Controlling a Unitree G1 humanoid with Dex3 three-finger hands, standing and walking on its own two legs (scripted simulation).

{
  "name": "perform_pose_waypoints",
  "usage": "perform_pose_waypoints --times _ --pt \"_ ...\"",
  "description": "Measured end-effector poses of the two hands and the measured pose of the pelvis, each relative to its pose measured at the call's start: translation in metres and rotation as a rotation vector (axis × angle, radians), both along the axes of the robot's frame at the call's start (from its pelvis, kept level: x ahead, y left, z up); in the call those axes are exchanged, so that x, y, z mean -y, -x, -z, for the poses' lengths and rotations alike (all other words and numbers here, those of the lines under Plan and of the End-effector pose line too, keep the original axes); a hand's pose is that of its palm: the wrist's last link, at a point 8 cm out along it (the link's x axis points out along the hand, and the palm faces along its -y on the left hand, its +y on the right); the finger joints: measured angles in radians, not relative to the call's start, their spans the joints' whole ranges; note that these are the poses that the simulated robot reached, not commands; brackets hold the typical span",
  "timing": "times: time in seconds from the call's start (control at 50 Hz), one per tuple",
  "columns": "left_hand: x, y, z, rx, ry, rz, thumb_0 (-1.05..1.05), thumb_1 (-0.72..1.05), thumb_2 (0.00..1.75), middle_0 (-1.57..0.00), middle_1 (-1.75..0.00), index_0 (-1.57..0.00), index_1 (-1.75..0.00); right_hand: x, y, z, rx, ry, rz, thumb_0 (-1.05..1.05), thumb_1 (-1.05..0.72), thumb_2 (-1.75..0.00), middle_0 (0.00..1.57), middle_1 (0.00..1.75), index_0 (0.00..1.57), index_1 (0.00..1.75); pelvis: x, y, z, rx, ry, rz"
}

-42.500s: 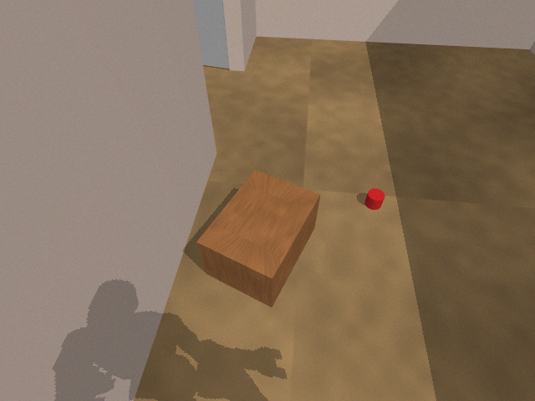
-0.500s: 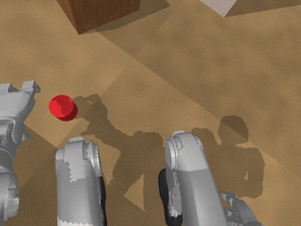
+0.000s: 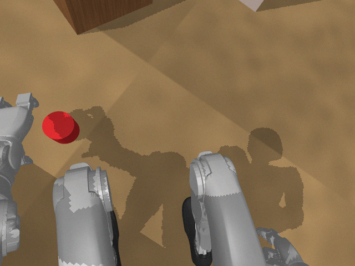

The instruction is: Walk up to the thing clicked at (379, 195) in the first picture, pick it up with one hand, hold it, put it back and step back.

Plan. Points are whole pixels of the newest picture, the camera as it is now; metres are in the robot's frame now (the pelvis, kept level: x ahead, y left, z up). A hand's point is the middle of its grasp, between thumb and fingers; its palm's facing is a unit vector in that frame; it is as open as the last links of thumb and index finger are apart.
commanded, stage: rise first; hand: left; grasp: from above
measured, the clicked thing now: (62, 128) +0.45 +0.28 -0.30
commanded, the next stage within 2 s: approach in 0.02 s
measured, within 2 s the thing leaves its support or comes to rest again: neither
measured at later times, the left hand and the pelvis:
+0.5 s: hand (61, 117) +0.45 +0.25 -0.20, palm faces -0.36 -0.09 -0.93, open 14.1 cm; pelvis +0.00 +0.00 -0.01, yaw -1 degrees
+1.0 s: hand (42, 132) +0.42 +0.30 -0.21, palm faces -0.51 -0.13 -0.85, open 14.1 cm; pelvis +0.00 +0.00 -0.01, yaw -2 degrees
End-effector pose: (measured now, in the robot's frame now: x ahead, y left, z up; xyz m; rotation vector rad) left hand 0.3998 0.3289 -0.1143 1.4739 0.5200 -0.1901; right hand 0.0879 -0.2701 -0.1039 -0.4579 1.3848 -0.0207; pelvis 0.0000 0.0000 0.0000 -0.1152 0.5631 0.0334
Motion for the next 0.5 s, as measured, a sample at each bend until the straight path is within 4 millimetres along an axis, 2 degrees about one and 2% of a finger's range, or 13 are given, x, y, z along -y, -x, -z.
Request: perform_pose_waypoints --times 0.26,0.36,0.5 --pt "0.007 -0.004 0.01 -0.018 0.001 0.025 0.0 -0.54 1.01 -0.08 -1.02 -0.08 -1.01 -0.001 0.005 0.001 -0.003 0.002 -0.015 0.0 -0.91 -0.89 0.21 0.3 0.2 0.3 0.0 0.001 0.006 0.01 0.004 0.003" --pt "0.032 -0.016 0.021 -0.018 0.016 0.092 -0.01 -0.53 0.99 -0.08 -1.03 -0.09 -1.02 -0.001 0.01 0.0 -0.006 0.009 -0.026 0.0 -0.91 -0.89 0.21 0.3 0.2 0.3 0.001 0.002 0.009 0.013 0.005 0.006" --pt "0.072 -0.051 0.023 0.092 0.03 0.121 0.0 -0.52 0.99 -0.08 -1.04 -0.09 -1.03 0.004 0.026 -0.004 -0.008 0.03 -0.004 0.0 -0.91 -0.89 0.21 0.3 0.2 0.3 0.001 0.003 0.013 0.016 0.008 0.014"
